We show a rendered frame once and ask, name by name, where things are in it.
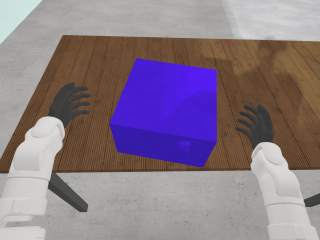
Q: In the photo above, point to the table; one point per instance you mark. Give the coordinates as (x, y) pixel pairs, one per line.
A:
(283, 76)

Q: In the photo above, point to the robot left forearm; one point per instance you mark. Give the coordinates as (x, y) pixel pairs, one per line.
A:
(24, 195)

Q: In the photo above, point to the right robot hand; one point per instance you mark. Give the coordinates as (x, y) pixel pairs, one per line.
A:
(262, 129)

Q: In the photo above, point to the left robot hand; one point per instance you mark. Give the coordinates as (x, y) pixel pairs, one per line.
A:
(63, 105)

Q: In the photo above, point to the robot left upper arm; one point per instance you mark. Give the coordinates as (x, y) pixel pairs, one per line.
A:
(22, 233)

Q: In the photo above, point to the carton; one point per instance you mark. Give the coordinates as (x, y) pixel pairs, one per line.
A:
(167, 112)

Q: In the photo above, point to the robot right forearm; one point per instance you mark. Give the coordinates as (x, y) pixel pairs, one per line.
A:
(287, 215)

